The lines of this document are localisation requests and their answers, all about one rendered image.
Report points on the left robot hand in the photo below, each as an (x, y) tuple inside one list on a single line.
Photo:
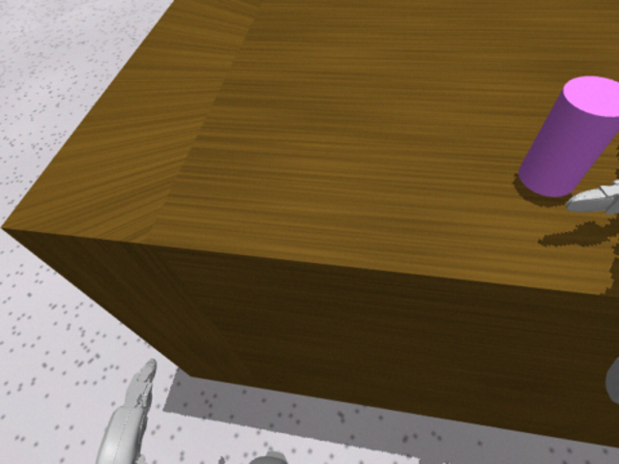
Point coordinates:
[(122, 439)]

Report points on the right robot hand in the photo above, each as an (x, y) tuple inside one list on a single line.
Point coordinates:
[(604, 198)]

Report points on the can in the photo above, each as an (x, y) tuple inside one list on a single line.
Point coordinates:
[(580, 125)]

